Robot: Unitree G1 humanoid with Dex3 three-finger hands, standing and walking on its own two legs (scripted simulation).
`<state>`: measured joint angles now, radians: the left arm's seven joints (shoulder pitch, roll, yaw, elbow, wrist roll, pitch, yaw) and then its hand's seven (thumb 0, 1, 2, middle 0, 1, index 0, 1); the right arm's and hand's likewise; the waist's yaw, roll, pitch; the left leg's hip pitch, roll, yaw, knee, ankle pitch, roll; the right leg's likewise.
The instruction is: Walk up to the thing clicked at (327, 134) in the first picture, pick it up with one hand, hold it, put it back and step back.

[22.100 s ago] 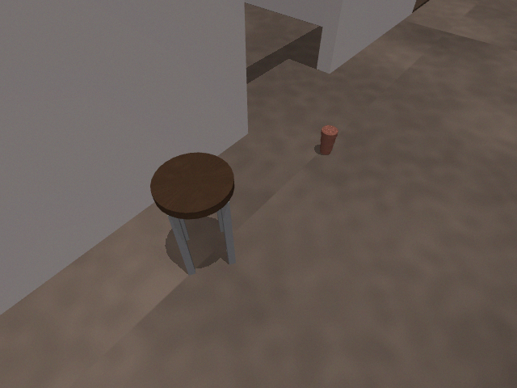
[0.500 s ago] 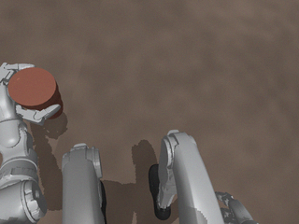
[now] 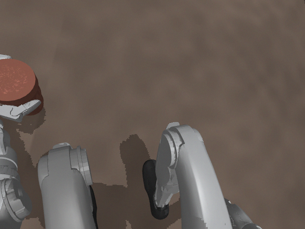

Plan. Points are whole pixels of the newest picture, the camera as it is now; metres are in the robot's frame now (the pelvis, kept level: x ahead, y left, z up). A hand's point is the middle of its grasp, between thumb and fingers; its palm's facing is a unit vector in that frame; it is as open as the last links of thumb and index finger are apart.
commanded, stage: crouch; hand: left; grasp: from the side
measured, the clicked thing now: (21, 93) +0.46 +0.25 -0.13
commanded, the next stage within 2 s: lower in 0.20 s
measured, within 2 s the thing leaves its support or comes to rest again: neither
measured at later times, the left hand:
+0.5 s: hand (19, 91) +0.47 +0.26 -0.14, palm faces +0.25 -0.97 -0.01, open 11.7 cm
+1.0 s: hand (26, 95) +0.48 +0.25 -0.19, palm faces +0.25 -0.97 -0.04, open 11.7 cm
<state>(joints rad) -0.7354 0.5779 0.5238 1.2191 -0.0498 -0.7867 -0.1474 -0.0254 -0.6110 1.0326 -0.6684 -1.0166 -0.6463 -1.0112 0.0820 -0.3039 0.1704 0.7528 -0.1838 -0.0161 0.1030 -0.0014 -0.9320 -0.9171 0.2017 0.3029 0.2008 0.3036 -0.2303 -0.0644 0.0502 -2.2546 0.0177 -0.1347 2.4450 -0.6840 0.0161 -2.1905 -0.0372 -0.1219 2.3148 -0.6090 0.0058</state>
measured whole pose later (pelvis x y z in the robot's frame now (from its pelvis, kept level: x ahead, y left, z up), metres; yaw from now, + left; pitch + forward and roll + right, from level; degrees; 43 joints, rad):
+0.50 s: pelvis +0.00 +0.00 -0.02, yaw -3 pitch +23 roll -12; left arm -0.77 0.69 0.54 1.33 -0.06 -0.86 -0.11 -0.03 -0.61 1.03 -0.67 -1.01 -0.65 -1.01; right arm 0.01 -0.34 0.29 0.70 -0.24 0.00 0.12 0.00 -0.93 -0.92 0.20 0.30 0.20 0.30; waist -0.27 -0.12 0.16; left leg -2.26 0.01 -0.20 2.53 -0.69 0.01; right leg -2.17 -0.02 -0.18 2.35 -0.60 0.01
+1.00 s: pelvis -0.01 +0.01 -0.03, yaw -6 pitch +17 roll -16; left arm -0.78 0.86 0.54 1.45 -0.04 -0.96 -0.06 -0.03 -0.61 1.04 -0.66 -1.02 -0.64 -1.02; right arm -0.09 -0.37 0.44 0.62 -0.32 0.01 0.13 0.00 -0.93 -0.91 0.20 0.30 0.20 0.30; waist -0.30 -0.22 0.28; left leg -2.24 0.01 -0.29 2.60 -0.70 0.01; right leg -2.11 0.00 -0.24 2.36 -0.58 0.03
